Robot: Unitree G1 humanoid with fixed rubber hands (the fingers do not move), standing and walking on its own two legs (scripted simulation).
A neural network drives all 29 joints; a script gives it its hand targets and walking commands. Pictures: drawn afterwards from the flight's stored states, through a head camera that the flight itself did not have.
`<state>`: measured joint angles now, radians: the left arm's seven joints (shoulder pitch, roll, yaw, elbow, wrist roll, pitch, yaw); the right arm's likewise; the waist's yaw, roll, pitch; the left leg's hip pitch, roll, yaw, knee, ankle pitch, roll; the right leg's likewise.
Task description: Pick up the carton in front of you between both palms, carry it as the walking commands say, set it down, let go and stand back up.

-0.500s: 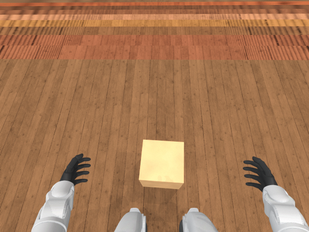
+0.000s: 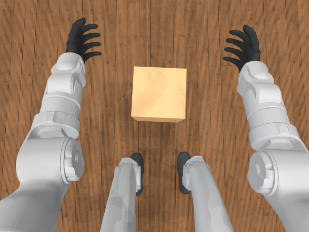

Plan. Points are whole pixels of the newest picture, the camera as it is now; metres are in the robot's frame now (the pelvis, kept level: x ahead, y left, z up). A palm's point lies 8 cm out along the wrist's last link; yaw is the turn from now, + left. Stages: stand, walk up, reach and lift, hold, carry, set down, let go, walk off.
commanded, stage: reach and lift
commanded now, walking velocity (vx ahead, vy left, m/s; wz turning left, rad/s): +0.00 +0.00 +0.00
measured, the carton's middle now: (158, 98) +0.50 +0.00 -0.51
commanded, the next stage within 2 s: none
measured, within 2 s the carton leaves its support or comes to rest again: leaves its support in 1.76 s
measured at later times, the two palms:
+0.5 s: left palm (104, 85) +0.51 +0.19 -0.31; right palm (216, 89) +0.49 -0.20 -0.30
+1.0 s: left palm (117, 93) +0.51 +0.18 -0.46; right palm (204, 94) +0.50 -0.20 -0.45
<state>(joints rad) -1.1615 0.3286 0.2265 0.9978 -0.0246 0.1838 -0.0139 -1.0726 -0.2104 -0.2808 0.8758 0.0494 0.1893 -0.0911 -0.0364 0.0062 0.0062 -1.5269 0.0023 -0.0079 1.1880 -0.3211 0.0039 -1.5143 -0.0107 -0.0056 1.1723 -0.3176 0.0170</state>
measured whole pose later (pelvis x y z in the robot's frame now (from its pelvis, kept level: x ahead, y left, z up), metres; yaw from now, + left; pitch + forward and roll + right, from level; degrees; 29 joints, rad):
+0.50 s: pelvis +0.01 +0.00 -0.15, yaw -1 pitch +51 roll -2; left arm -1.07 0.32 0.15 0.91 -0.12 0.03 0.06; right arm -1.00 -0.22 -0.21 0.84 0.14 0.02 -0.12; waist -0.02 0.00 -0.05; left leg -2.12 0.00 -0.02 1.76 -0.53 0.00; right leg -2.11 0.00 0.00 1.74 -0.53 0.02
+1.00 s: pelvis -0.03 +0.00 -0.27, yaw -1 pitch +38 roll -1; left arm -1.43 0.42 0.00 1.18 -0.27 0.00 0.10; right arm -1.40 -0.34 -0.05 1.13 0.31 0.00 -0.15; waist -0.02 -0.02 0.36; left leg -2.31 0.01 -0.02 2.18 -0.53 0.00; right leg -2.31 0.02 0.00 2.16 -0.51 0.03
